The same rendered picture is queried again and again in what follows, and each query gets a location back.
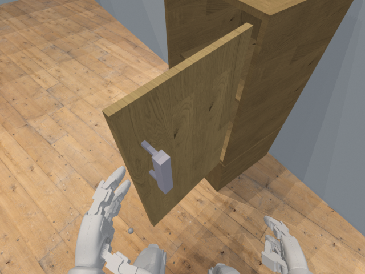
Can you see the handle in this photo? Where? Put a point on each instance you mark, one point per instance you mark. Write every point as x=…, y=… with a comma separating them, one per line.
x=162, y=166

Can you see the robot right hand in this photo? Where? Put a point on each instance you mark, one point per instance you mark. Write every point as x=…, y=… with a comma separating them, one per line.
x=287, y=253

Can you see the robot left hand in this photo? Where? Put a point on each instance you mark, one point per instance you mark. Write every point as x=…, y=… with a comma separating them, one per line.
x=97, y=225

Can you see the cupboard door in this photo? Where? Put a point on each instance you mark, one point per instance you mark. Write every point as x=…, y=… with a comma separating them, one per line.
x=185, y=112

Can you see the robot left thigh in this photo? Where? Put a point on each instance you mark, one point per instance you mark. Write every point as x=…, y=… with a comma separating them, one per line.
x=152, y=259

